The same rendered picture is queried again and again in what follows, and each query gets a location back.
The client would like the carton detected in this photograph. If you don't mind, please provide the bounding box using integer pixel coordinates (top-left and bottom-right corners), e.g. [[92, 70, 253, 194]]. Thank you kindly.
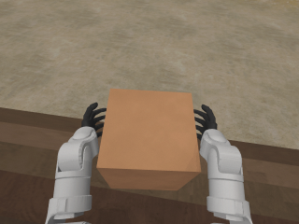
[[96, 88, 202, 191]]

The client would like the robot right hand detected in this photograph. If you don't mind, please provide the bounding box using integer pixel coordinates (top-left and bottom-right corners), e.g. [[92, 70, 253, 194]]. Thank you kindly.
[[193, 105, 218, 140]]

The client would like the robot left hand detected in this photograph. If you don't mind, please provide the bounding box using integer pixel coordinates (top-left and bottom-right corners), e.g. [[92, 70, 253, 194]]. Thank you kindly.
[[81, 102, 107, 138]]

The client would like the robot left forearm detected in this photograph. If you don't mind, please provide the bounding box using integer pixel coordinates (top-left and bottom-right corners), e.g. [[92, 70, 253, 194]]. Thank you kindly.
[[45, 126, 100, 224]]

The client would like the robot right forearm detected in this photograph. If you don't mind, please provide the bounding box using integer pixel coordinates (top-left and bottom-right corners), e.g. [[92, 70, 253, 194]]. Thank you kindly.
[[199, 129, 253, 224]]

